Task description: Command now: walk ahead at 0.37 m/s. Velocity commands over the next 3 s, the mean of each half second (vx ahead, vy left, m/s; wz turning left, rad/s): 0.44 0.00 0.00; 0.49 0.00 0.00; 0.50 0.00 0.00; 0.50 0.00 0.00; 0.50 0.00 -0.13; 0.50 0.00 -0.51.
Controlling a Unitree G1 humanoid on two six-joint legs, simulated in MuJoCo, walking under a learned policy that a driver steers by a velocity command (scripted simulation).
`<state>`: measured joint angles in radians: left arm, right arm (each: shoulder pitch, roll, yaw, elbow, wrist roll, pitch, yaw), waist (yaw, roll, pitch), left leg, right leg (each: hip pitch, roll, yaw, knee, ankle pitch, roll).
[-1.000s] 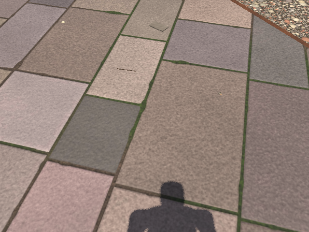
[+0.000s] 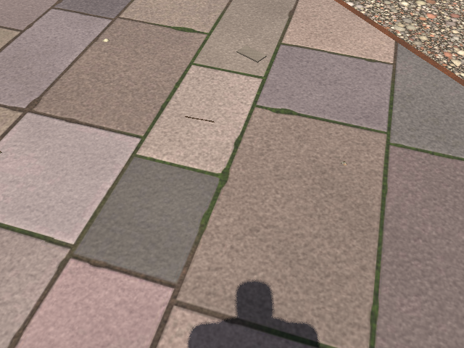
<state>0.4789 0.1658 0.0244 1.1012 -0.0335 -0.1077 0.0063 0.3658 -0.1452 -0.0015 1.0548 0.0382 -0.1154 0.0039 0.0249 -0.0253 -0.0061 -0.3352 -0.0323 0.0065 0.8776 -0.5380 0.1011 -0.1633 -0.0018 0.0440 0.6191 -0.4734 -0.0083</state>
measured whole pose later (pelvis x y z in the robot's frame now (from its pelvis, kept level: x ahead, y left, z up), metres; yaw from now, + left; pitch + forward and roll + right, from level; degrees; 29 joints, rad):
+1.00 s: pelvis +0.49 +0.05 +0.03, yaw +0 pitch +2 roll -2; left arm 0.38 0.23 0.03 1.00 -0.01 -0.10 -0.01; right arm 0.09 -0.24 -0.04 0.85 0.01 -0.09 0.00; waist 0.08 0.04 0.00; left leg -0.67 0.13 -0.04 0.66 0.06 0.01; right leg -0.03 0.08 -0.04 0.21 -0.21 -0.06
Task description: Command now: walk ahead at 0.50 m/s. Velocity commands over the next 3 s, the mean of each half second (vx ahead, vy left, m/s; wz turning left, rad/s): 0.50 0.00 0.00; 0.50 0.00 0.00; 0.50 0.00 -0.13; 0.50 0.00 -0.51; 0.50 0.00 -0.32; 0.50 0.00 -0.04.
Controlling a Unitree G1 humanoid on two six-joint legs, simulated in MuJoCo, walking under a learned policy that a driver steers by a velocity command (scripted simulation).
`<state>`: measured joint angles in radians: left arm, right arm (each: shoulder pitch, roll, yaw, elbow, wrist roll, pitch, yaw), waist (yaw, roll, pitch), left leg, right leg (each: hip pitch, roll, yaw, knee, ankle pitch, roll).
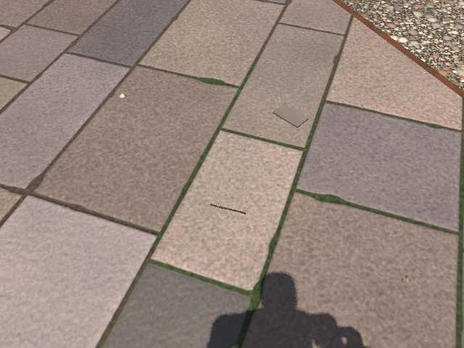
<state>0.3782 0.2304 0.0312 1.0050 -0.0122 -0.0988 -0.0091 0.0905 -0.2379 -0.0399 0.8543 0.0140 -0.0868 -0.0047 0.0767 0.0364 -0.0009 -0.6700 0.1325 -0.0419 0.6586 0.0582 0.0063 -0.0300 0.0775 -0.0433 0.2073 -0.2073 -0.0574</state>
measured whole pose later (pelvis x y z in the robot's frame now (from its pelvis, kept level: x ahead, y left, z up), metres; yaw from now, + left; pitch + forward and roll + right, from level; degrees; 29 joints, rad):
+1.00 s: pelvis +0.53 -0.01 +0.00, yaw -1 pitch +1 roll -1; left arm 0.34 0.22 0.05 0.99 0.00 -0.10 -0.02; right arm 0.15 -0.27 -0.08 0.89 0.01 -0.07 -0.02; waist 0.05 0.04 -0.01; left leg -0.69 0.14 -0.04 0.92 -0.08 0.02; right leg -0.11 0.07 -0.06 0.24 -0.16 -0.08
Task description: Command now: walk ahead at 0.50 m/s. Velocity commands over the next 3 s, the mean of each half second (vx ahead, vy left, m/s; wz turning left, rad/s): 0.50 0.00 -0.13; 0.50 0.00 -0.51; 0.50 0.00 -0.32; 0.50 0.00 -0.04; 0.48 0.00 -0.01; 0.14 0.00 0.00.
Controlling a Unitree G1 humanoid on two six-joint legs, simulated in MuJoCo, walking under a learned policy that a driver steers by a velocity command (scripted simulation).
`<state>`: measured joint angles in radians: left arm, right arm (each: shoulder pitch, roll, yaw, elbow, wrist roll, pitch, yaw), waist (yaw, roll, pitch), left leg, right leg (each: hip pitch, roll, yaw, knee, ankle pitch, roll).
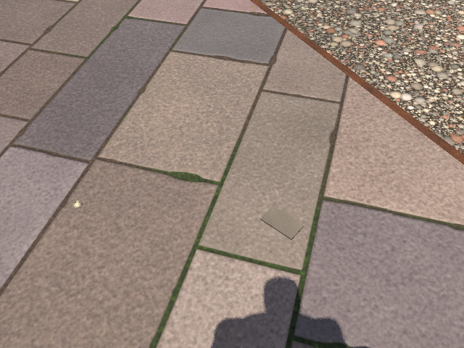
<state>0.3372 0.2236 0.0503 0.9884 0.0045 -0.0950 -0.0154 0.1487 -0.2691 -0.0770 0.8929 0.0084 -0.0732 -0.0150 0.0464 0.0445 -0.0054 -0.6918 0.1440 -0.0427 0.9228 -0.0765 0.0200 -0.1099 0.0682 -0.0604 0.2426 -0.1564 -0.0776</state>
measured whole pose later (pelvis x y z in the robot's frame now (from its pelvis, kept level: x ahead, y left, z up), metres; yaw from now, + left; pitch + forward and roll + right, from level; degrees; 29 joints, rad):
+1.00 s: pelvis +0.54 -0.04 -0.01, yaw -22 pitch +1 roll +0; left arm 0.23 0.26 0.09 0.83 -0.01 -0.06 -0.03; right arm 0.15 -0.27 -0.07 0.86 0.01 -0.12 -0.01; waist 0.01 0.01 0.06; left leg -0.47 0.09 -0.04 1.19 -0.36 0.00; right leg -0.32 0.10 0.00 0.47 -0.17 -0.11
